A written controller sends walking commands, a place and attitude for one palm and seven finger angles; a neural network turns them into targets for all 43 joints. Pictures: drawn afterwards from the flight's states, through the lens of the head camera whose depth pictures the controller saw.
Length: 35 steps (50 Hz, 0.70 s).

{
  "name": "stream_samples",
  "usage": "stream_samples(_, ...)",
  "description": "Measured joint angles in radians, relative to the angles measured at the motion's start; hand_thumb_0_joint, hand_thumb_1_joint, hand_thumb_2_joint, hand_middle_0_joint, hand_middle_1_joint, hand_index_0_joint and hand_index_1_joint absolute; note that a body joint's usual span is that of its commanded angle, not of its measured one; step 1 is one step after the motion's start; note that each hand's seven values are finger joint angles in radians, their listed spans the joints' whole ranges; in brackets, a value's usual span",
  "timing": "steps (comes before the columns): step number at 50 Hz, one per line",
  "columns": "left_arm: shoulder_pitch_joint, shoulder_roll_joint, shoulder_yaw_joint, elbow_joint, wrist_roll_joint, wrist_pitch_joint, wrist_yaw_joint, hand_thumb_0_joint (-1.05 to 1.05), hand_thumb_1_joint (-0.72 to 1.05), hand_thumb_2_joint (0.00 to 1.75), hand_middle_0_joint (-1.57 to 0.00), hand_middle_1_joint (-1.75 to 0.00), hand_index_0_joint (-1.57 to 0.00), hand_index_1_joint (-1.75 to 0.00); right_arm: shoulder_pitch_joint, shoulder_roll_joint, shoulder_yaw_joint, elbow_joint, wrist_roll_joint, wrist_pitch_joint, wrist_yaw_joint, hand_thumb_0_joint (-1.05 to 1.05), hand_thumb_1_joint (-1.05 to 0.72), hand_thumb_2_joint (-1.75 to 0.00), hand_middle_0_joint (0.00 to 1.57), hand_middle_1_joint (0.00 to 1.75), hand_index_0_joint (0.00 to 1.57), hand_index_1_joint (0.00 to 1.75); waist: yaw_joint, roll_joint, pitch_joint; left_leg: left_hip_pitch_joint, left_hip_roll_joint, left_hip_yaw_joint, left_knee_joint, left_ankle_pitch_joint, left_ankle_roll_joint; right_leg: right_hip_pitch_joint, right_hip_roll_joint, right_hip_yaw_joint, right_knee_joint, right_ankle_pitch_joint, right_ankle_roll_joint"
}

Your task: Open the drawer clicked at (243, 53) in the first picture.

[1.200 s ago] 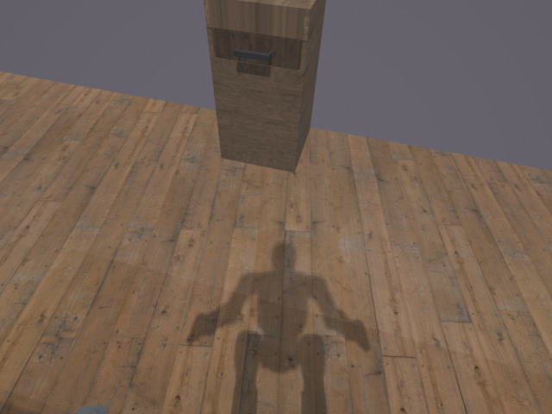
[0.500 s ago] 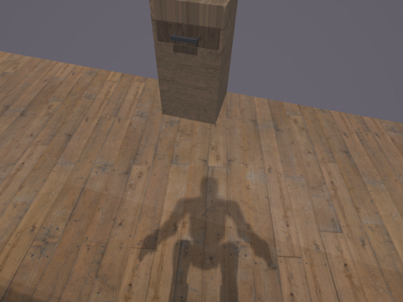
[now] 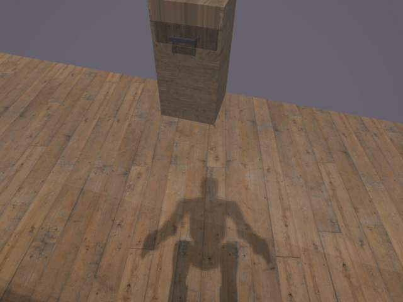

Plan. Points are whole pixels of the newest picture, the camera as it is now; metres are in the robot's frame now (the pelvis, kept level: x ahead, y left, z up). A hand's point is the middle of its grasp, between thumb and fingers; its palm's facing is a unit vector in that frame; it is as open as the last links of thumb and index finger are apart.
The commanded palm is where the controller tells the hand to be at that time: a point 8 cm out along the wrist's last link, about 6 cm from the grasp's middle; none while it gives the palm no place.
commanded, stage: look at it before walking up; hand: left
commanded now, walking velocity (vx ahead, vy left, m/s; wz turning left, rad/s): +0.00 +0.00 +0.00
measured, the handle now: (183, 38) +1.49 +0.19 -0.13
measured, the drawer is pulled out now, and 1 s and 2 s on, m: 0.00 0.00 0.00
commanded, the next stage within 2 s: walk to a spot facing it in 0.24 s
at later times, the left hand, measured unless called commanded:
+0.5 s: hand out of the picture +0.06 +0.23 -0.17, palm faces +0.00 -0.96 -0.30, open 7.4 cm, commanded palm none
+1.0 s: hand (114, 274) +0.22 +0.23 -0.18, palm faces +0.14 -0.98 -0.17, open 7.3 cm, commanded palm none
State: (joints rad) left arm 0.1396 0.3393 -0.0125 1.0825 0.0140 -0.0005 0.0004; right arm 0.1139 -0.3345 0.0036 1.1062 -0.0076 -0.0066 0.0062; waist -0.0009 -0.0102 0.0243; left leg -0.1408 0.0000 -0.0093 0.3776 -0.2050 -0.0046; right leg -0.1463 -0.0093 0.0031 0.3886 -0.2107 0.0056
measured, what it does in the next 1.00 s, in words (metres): walks ahead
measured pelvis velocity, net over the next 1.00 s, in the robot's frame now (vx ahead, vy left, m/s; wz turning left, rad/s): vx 0.18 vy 0.04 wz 0.17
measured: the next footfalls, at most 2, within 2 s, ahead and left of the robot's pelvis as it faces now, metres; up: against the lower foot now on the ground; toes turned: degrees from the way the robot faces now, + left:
right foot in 1.10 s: +0.40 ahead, -0.06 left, +0.00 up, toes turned +3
left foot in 1.52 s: +0.53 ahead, +0.23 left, +0.00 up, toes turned +28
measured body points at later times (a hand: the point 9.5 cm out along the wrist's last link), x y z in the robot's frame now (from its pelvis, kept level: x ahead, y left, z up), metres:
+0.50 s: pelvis +0.02 +0.00 +0.00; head +0.01 +0.01 +0.45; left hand +0.06 +0.28 -0.15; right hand +0.08 -0.28 -0.14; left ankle +0.00 +0.12 -0.74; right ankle +0.00 -0.12 -0.75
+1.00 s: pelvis +0.18 +0.04 -0.01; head +0.21 +0.05 +0.44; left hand +0.21 +0.28 -0.16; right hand +0.08 -0.16 -0.15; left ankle +0.04 +0.12 -0.75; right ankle +0.31 -0.08 -0.71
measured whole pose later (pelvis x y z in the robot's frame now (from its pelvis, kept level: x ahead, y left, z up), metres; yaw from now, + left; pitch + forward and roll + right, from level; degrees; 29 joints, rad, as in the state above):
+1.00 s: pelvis +0.18 +0.04 -0.01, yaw +10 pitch +1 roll +0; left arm 0.18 0.18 0.05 1.03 0.02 0.00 -0.02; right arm 0.51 -0.07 -0.02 1.17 -0.02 -0.07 -0.02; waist -0.06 -0.02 0.04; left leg 0.05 -0.03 0.01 0.27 -0.34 0.04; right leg -0.57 -0.12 -0.08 0.77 -0.20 0.03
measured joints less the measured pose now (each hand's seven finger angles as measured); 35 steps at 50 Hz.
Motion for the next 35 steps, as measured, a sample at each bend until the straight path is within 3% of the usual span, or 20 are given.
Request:
stream_samples(20, 0.007, 0.002, 0.003, 0.008, -0.001, 0.003, 0.006, 0.01, 0.91, 0.9, -0.2, -0.3, -0.2, -0.3, 0.004, 0.0, 0.003, 0.004, -0.001, 0.003, -0.004, 0.01, -0.91, -0.9, 0.2, 0.3, 0.2, 0.3, 0.0, 0.0, -0.003, 0.013, 0.002, -0.002, -0.012, 0.0, -0.002, 0.015, 0.002, -0.002, -0.016, 0.001, 0.0)
stream_samples(25, 0.057, -0.035, 0.008, -0.01, 0.008, 0.015, 0.002, 0.01, 0.91, 0.9, -0.2, -0.3, -0.2, -0.3, 0.069, 0.034, 0.003, -0.005, -0.013, 0.026, 0.0, 0.01, -0.91, -0.9, 0.2, 0.3, 0.2, 0.3, -0.002, 0.005, -0.04, -0.047, 0.003, -0.017, 0.112, -0.12, 0.009, -0.004, 0.0, -0.026, 0.037, -0.051, -0.001)
stream_samples(28, 0.106, -0.065, 0.016, -0.024, 0.01, 0.005, -0.001, 0.01, 0.91, 0.9, -0.2, -0.3, -0.2, -0.3, 0.129, 0.066, -0.003, -0.011, -0.014, 0.033, 0.007, 0.01, -0.91, -0.9, 0.2, 0.3, 0.2, 0.3, -0.003, 0.001, -0.049, -0.111, 0.017, 0.017, 0.252, -0.209, 0.017, 0.009, -0.012, -0.059, 0.048, -0.081, 0.0)
stream_samples(30, 0.141, -0.081, 0.021, -0.024, 0.012, -0.003, -0.002, 0.01, 0.91, 0.9, -0.2, -0.3, -0.2, -0.3, 0.163, 0.089, -0.008, -0.015, -0.012, 0.029, 0.014, 0.01, -0.91, -0.9, 0.2, 0.3, 0.2, 0.3, -0.004, -0.01, -0.043, -0.128, 0.027, 0.051, 0.267, -0.215, 0.02, 0.024, -0.028, -0.079, 0.059, -0.104, 0.009)
stream_samples(32, 0.175, -0.094, 0.025, -0.017, 0.01, -0.001, -0.004, 0.01, 0.91, 0.9, -0.2, -0.3, -0.2, -0.3, 0.195, 0.108, -0.012, -0.023, -0.011, 0.014, 0.018, 0.01, -0.91, -0.9, 0.2, 0.3, 0.2, 0.3, -0.008, -0.02, -0.035, -0.113, 0.025, 0.072, 0.201, -0.152, 0.027, 0.022, -0.049, -0.094, 0.115, -0.151, 0.021)
stream_samples(35, 0.213, -0.111, 0.03, 0.009, 0.011, 0.023, -0.005, 0.01, 0.91, 0.9, -0.2, -0.3, -0.2, -0.3, 0.232, 0.144, -0.02, -0.027, -0.015, -0.014, 0.008, 0.01, -0.91, -0.9, 0.2, 0.3, 0.2, 0.3, -0.011, -0.04, -0.031, -0.098, 0.001, 0.095, 0.215, -0.136, 0.052, -0.094, -0.062, -0.066, 0.411, -0.263, 0.003)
